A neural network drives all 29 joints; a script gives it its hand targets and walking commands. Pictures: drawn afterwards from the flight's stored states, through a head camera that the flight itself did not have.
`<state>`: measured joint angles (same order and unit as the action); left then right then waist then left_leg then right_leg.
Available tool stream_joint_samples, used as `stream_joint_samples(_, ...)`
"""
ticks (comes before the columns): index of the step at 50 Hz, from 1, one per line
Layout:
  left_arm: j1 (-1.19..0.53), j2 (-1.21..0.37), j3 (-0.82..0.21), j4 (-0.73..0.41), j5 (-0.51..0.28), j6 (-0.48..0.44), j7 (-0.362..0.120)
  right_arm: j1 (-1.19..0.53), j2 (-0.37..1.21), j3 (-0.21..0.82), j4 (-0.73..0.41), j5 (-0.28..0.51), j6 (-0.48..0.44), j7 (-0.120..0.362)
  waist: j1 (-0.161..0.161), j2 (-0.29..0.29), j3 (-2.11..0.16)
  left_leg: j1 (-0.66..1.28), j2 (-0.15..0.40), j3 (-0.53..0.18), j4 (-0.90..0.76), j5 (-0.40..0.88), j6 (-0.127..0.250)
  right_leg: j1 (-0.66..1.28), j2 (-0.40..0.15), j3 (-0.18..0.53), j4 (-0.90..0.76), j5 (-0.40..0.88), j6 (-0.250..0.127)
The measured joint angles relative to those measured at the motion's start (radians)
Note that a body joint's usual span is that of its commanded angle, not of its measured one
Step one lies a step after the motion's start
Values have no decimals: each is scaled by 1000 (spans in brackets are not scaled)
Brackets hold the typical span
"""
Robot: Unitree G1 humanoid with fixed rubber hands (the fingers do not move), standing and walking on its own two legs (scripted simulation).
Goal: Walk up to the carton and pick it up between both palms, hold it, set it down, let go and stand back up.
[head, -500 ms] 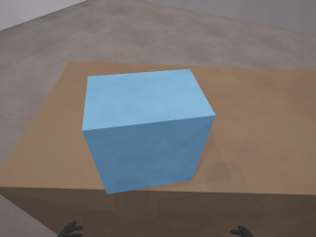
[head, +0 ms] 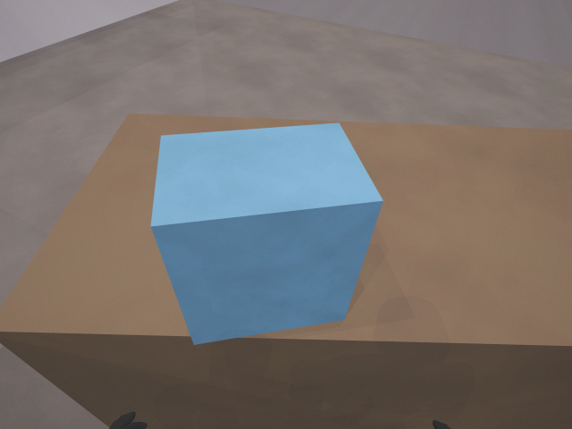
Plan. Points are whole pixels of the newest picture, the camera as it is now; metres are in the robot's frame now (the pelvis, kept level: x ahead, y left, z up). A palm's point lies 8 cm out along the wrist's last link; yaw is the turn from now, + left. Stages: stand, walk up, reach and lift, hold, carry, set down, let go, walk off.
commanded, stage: stand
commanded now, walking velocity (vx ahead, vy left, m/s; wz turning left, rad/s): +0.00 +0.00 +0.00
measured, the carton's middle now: (263, 238) +0.39 +0.04 +0.07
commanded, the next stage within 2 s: walk up in 0.18 s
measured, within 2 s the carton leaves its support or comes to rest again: neither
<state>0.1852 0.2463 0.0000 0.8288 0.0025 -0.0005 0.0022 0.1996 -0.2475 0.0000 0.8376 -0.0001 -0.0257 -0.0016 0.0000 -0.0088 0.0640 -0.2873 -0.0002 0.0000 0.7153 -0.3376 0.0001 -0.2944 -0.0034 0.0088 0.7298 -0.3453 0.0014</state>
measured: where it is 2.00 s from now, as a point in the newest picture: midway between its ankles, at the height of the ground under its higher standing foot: outside the picture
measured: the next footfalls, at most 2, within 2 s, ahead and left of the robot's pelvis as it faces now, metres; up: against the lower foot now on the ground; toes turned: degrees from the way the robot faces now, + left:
right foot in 1.12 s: -0.17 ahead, -0.08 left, +0.00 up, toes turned +4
left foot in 1.40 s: -0.13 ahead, +0.13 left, +0.00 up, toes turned +0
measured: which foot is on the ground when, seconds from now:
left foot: down 0.00-1.00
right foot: down 0.00-0.64, up 0.66-1.00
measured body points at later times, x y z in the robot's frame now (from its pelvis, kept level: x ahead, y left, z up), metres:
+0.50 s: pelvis -0.01 +0.01 +0.00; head +0.01 +0.01 +0.45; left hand +0.12 +0.26 -0.13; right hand +0.08 -0.26 -0.13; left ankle +0.02 +0.12 -0.69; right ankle +0.04 -0.12 -0.71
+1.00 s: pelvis -0.13 +0.05 -0.01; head -0.06 +0.12 +0.42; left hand -0.05 +0.34 -0.19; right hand -0.06 -0.25 -0.10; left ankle -0.02 +0.13 -0.72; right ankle -0.18 -0.11 -0.65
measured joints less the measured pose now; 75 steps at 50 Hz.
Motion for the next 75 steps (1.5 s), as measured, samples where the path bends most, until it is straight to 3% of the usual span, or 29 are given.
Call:
stream_joint_samples(20,-30,2,0,32,0,0,0,-1,-4,0,27,0,0,0,0,-3,15,3,0,0,-14,8,0,-1,0,0,-5,3,-1)
stream_joint_samples(23,-53,6,0,32,0,0,0,-6,-19,0,28,0,12,-2,1,1,42,-46,0,1,57,34,0,-16,0,-2,-4,15,-6)
stream_joint_samples(27,-69,18,0,32,0,0,7,-5,-42,0,28,0,47,-9,0,1,86,-119,-2,0,271,-194,0,-45,0,2,-4,37,-6)
stream_joint_samples(29,-75,27,0,32,0,1,11,-5,-49,0,27,0,52,-9,0,-2,101,-120,-1,0,270,-201,0,-74,0,6,0,50,-6)
stream_joint_samples(31,-89,35,0,32,0,7,12,-5,-55,0,26,0,53,-10,-1,-2,111,-95,-1,-2,171,-110,0,-114,1,6,18,58,-5)
stream_joint_samples(32,-101,40,0,32,0,12,12,-6,-56,0,27,0,51,-11,0,-7,121,-81,-4,0,109,-33,5,-136,-2,7,36,58,-2)
stream_joint_samples(34,-132,57,0,33,0,28,15,-8,-52,0,26,0,44,-11,-1,-36,169,-93,-25,8,126,-48,25,-163,0,48,100,15,-2)
stream_joint_samples(37,-148,81,0,32,0,49,27,-8,-52,0,26,0,46,-12,-1,-62,209,-108,-29,13,122,-36,65,-208,67,123,309,-124,-1)
stream_joint_samples(44,-94,128,1,32,0,54,29,-8,-52,0,5,0,40,-24,0,-100,211,-160,-29,14,79,48,73,-179,95,139,515,-129,-1)
stream_joint_samples(51,4,149,3,32,0,54,29,-7,-51,0,-1,0,27,-24,1,-116,205,-185,-29,21,79,102,73,-61,94,145,480,-130,-1)
stream_joint_samples(54,47,149,3,32,0,54,28,-7,-51,0,-1,0,31,-23,1,-113,187,-196,-29,25,79,126,73,0,74,108,356,-139,-1)
stream_joint_samples(58,122,148,3,33,0,54,15,-12,-54,0,0,0,54,-17,0,-85,148,-218,-19,23,95,123,73,91,58,46,150,-242,-7)
stream_joint_samples(61,195,148,4,34,0,54,11,-11,-55,0,12,0,78,-17,1,-53,108,-241,-19,17,207,-89,73,89,62,34,151,-217,-20)
stream_joint_samples(65,237,148,4,43,0,50,11,-10,-80,0,11,0,62,-8,0,-9,50,-215,-20,16,300,-59,73,70,53,44,118,-139,-22)
stream_joint_samples(69,208,147,4,42,0,29,11,-10,-109,0,22,0,49,3,-1,48,17,-81,-20,15,199,-117,73,39,54,39,117,-137,-22)
stream_joint_samples(72,172,148,4,43,0,27,9,-10,-108,0,26,0,10,8,-1,29,20,-48,-47,40,126,-65,71,21,34,74,134,-136,-23)
stream_joint_samples(75,146,150,4,43,0,27,9,8,-109,0,28,0,-29,8,-1,10,17,-37,-49,62,89,-39,71,-63,58,115,265,-136,-22)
